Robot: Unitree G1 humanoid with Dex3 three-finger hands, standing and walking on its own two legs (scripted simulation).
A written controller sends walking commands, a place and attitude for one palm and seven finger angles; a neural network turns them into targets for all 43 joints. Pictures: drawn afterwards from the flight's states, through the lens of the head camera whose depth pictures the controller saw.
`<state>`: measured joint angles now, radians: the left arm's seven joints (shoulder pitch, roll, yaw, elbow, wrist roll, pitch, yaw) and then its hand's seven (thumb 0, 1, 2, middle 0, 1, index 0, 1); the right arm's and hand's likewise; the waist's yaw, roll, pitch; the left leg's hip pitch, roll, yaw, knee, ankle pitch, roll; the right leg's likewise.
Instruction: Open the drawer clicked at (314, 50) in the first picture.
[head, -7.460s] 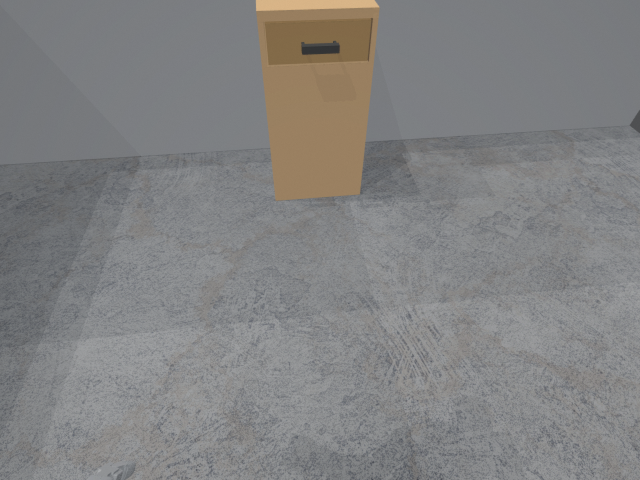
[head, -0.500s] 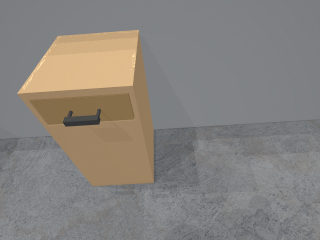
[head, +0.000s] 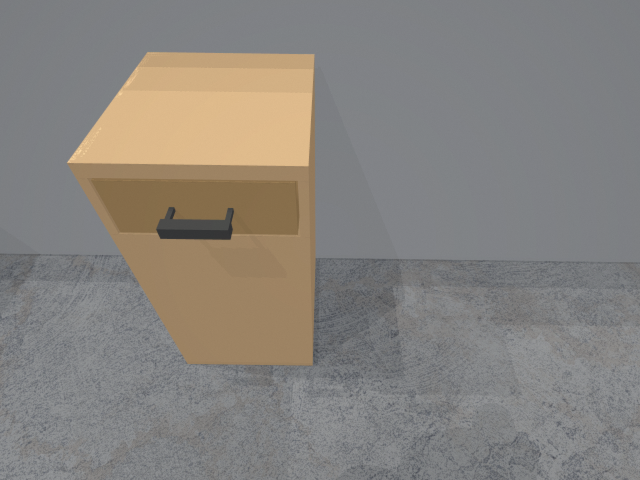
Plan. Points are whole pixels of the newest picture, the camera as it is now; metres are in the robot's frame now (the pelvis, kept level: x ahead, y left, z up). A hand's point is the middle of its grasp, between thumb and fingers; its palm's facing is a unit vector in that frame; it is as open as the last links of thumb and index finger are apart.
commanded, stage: come to a stop and stand still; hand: left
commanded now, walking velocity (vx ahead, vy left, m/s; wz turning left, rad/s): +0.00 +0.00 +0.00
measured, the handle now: (198, 220) +0.54 +0.28 -0.05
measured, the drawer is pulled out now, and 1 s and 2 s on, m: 0.00 0.00 0.00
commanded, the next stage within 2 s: look again from close up in 0.16 s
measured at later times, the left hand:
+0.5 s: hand out of the picture +0.01 +0.19 -0.17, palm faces +0.01 -0.97 -0.24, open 7.3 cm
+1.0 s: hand out of the picture +0.00 +0.14 -0.18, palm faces +0.05 -0.98 -0.19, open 7.3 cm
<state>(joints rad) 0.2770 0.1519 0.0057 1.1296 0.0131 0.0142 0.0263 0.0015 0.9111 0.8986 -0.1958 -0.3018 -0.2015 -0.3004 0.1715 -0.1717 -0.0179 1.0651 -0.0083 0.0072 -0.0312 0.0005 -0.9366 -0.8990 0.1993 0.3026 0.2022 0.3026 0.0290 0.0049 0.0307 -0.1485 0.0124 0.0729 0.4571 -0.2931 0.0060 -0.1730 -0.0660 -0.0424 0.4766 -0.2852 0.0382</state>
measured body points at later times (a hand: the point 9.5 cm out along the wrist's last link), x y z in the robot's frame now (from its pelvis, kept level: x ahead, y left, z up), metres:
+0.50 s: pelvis +0.00 +0.00 -0.01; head +0.01 -0.02 +0.44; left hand +0.01 +0.24 -0.15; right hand -0.02 -0.21 -0.17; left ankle -0.03 +0.11 -0.74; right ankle -0.02 -0.14 -0.74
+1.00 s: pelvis +0.01 -0.03 -0.01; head +0.03 -0.04 +0.44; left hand +0.00 +0.19 -0.16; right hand +0.01 -0.26 -0.17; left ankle -0.03 +0.11 -0.74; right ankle -0.02 -0.14 -0.74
